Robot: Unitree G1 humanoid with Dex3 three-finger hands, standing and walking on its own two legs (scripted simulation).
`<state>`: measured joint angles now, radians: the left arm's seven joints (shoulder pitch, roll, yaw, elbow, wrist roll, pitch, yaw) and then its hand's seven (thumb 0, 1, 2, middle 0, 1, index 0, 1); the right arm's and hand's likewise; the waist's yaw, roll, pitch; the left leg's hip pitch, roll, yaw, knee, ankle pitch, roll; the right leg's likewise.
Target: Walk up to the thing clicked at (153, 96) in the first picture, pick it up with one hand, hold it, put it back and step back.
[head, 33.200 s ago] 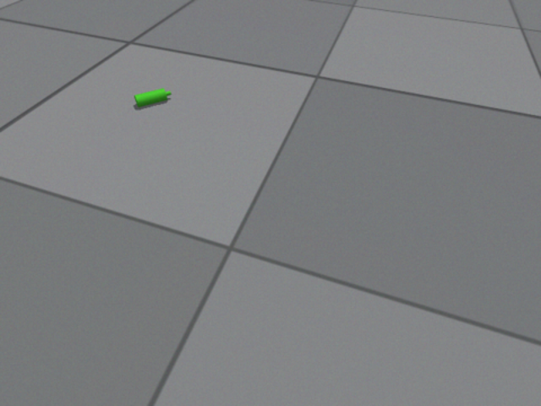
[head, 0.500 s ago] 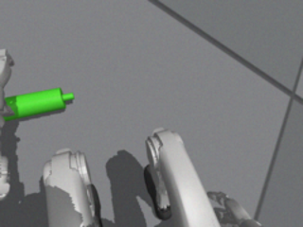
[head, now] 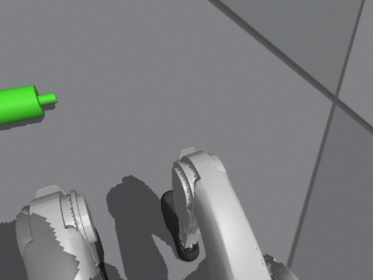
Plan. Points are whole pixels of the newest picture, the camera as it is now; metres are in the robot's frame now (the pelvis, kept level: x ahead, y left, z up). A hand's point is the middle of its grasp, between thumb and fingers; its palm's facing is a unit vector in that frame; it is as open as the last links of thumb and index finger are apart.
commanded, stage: home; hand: left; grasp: from above
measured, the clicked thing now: (1, 107) +0.53 +0.27 -0.29
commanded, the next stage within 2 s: none
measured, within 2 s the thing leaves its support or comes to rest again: neither
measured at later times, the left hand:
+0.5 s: hand out of the picture +0.38 +0.26 +0.03, palm faces -0.18 -0.76 -0.62, open 7.6 cm
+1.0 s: hand out of the picture +0.27 +0.22 +0.23, palm faces +0.20 -0.96 -0.21, open 7.4 cm
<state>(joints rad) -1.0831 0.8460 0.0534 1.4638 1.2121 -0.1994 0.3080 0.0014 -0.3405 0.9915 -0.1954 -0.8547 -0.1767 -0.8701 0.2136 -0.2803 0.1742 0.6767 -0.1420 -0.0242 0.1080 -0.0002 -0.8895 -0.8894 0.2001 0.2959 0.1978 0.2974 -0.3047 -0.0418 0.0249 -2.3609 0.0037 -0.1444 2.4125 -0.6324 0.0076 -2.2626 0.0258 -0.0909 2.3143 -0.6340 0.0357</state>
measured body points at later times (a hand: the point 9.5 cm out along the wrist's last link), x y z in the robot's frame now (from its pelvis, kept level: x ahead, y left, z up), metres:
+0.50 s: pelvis +0.01 +0.00 +0.14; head +0.19 +0.05 +0.55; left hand +0.39 +0.30 +0.06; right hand +0.17 -0.26 +0.02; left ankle +0.08 +0.12 -0.29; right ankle +0.11 -0.12 -0.29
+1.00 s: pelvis +0.05 +0.00 +0.32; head +0.13 +0.03 +0.76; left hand +0.26 +0.27 +0.25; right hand +0.25 -0.21 +0.23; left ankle +0.08 +0.12 -0.29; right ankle +0.11 -0.13 -0.29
